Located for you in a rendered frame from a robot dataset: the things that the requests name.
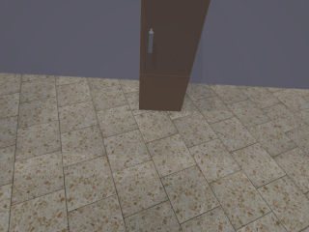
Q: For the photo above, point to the cupboard door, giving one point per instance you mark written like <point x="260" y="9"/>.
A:
<point x="176" y="25"/>

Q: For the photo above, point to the handle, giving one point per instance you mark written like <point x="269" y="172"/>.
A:
<point x="151" y="40"/>

